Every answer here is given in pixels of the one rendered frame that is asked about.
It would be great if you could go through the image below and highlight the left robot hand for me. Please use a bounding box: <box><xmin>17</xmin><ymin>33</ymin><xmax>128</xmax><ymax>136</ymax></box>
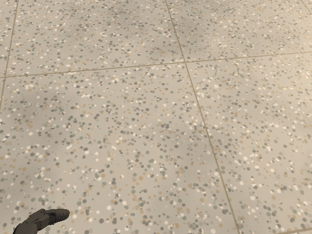
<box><xmin>13</xmin><ymin>209</ymin><xmax>70</xmax><ymax>234</ymax></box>

